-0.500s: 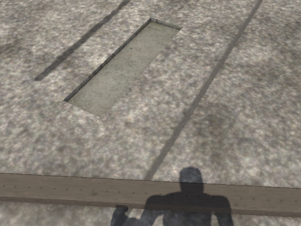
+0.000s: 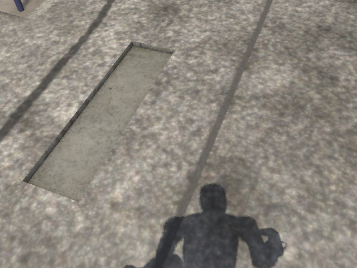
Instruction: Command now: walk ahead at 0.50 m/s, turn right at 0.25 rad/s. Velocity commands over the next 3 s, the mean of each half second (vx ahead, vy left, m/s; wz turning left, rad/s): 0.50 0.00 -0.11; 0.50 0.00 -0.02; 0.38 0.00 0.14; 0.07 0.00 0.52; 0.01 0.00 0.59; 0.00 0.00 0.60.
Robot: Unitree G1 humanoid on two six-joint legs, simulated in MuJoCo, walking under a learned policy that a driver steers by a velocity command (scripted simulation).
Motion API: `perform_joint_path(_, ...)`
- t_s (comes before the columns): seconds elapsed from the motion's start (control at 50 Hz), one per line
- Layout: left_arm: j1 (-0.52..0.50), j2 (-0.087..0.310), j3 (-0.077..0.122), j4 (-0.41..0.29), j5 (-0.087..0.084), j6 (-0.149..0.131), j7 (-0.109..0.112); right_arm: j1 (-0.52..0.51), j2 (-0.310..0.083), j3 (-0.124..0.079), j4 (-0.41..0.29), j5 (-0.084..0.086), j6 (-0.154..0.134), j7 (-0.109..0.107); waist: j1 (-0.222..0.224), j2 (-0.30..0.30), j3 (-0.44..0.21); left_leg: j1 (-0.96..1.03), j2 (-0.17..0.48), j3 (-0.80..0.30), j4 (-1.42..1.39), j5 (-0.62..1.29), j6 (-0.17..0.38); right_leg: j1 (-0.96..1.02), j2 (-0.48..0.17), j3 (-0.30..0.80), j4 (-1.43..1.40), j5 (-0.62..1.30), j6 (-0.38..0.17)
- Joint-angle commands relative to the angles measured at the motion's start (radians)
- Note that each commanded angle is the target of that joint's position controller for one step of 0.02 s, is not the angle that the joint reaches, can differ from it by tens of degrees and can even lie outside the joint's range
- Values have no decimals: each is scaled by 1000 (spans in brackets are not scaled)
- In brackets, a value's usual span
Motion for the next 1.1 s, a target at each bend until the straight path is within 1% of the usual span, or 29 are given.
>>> perform_joint_path(0.02,80,155,35,-23,-10,1,14,-136,-28,4,-99,8,-9,9,37,-94,25,-24,-32,41,-152,80,-1,38,-267,167,-91,202,-125)
perform_joint_path(0.1,85,175,36,-18,6,6,7,-144,-54,-2,-111,19,-27,25,21,-147,19,133,-87,94,-176,34,36,36,-303,157,-87,295,-114)
perform_joint_path(0.14,207,99,9,19,-7,16,5,-212,-50,-11,-134,12,-35,29,59,-77,-30,168,-144,147,-196,-98,64,135,-245,122,7,558,-58)
perform_joint_path(0.18,235,136,7,38,-6,29,11,-173,-16,-14,-137,16,-45,38,18,-146,-136,346,-201,189,-186,-131,93,135,-231,100,148,928,-5)
perform_joint_path(0.22,149,187,15,26,-6,21,17,-18,-31,-33,-89,30,-39,40,-91,-160,-226,687,-186,149,-237,-22,131,-54,-230,100,288,1012,40)
perform_joint_path(0.24,94,195,19,17,-6,6,17,111,-64,-51,-43,35,-28,33,-160,-132,-270,906,-140,87,-252,27,156,-212,-205,91,412,923,82)
perform_joint_path(0.26,0,188,18,-13,-4,-13,17,277,-95,-66,15,32,-16,23,-249,-27,-311,1082,-22,-43,-311,85,210,-387,-154,80,657,484,126)
perform_joint_path(0.28,-15,131,7,-33,-10,-18,17,353,-100,-63,51,15,-9,17,-253,172,-364,1172,196,-284,-361,184,304,-532,-122,100,921,-263,141)
perform_joint_path(0.3,-45,171,23,-42,-32,-18,11,304,-74,-58,29,-1,-8,6,-234,56,-309,1052,213,-284,-380,97,301,-545,-165,130,962,-293,108)
perform_joint_path(0.32,-98,149,24,-66,-44,-14,6,236,-43,-50,20,2,-14,5,-197,9,-203,920,181,-242,-424,12,280,-552,-191,93,915,-270,84)
perform_joint_path(0.4,-2,29,8,-27,-19,22,-2,46,-26,-40,12,37,-26,21,-25,28,41,411,153,-143,-614,-144,238,-317,-235,2,671,-227,26)
perform_joint_path(0.48,61,75,32,21,-2,33,-18,1,-112,-70,38,50,-7,21,56,75,-19,289,57,30,-571,-98,184,26,-173,-84,323,95,60)
perform_joint_path(0.5,208,106,49,79,4,31,-20,-38,-88,-64,22,34,-8,18,130,17,-77,208,41,58,-485,-142,187,200,-106,-206,429,105,72)
perform_joint_path(0.52,279,109,59,108,4,30,-15,-47,-70,-56,20,41,-9,19,162,8,-78,150,14,73,-375,-166,170,268,-110,-194,408,31,64)
perform_joint_path(0.54,356,129,68,130,13,20,-12,-70,-24,-42,9,40,-11,22,210,-121,-57,107,-58,108,-91,-250,131,296,-154,-100,261,-53,23)
perform_joint_path(0.56,336,146,61,111,26,3,-10,-82,11,-30,-17,43,-16,24,191,-247,2,51,-107,59,188,-422,108,220,-310,158,80,-136,-44)
perform_joint_path(0.58,202,244,72,67,26,-18,-17,29,44,-20,-57,79,-18,20,50,-374,10,-122,-130,-6,306,-466,138,159,-480,635,-136,-520,-202)
perform_joint_path(0.6,59,186,55,28,12,-36,-19,11,-37,-30,-56,100,-23,19,4,-258,88,-163,-53,-49,372,-419,160,76,-519,670,-181,-553,-204)
perform_joint_path(0.64,-47,128,34,1,5,-45,-24,68,-64,-37,-14,63,-12,15,-46,-128,54,-72,-7,-22,336,-303,160,34,-435,444,-157,-314,-136)
perform_joint_path(0.74,62,114,32,76,9,-63,8,-13,-39,-36,-5,21,6,33,-23,-83,55,-19,-9,24,67,35,93,55,-336,132,-160,29,-83)
perform_joint_path(0.8,63,130,39,90,-4,-58,19,-110,-2,-20,-32,21,0,53,-2,-97,57,124,-53,73,-190,189,85,-6,-299,21,-164,48,-66)
perform_joint_path(0.9,54,139,58,126,-20,-50,21,-142,-41,-15,-36,41,6,74,-7,-92,79,169,-13,13,-310,226,101,70,-356,-10,-90,6,-38)
perform_joint_path(0.96,68,139,62,140,-8,-27,18,-110,-72,-18,-13,44,-3,72,-5,-63,58,189,-2,22,-368,182,101,180,-353,-10,43,72,-12)
perform_joint_path(1.0,38,141,63,139,-3,-12,10,132,-120,-46,81,34,-9,56,-114,-13,-57,491,-61,93,-403,176,118,107,-274,-60,346,255,12)
perform_joint_path(1.02,38,101,50,139,1,-14,5,300,-146,-55,144,24,-7,51,-176,41,-136,755,21,29,-337,259,147,-111,-192,-85,683,-28,41)
perform_joint_path(1.04,103,-26,16,122,28,-31,-5,351,-193,-50,154,0,-8,48,-116,274,-226,994,133,-106,-147,541,168,-416,-106,-35,1043,-496,55)
perform_joint_path(1.06,232,-20,6,143,-8,-58,-3,370,-207,-49,138,8,0,48,-97,291,-323,1075,224,-339,-192,462,283,-570,-57,85,1175,-500,48)
perform_joint_path(1.08,161,62,27,105,-63,-77,2,360,-229,-69,151,24,2,49,-104,225,-302,1002,289,-502,-411,-65,367,-670,-111,59,1153,-343,53)
perform_joint_path(1.1,-22,145,41,70,-53,-71,17,239,-134,-41,114,21,-9,53,-113,24,-145,827,220,-440,-513,-223,298,-668,-186,11,1084,-219,42)
Next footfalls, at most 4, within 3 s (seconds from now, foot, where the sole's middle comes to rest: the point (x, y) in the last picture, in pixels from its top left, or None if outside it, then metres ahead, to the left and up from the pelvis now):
0.08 left None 0.29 0.18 -0.73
0.54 right None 0.38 -0.09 -0.73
1.02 left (159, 211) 0.69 0.18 -0.78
1.48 right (203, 155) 0.98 0.00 -0.78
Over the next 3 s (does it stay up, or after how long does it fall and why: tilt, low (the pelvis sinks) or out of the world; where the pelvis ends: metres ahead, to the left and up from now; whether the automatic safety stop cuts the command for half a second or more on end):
stays up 0.82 0.16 0.00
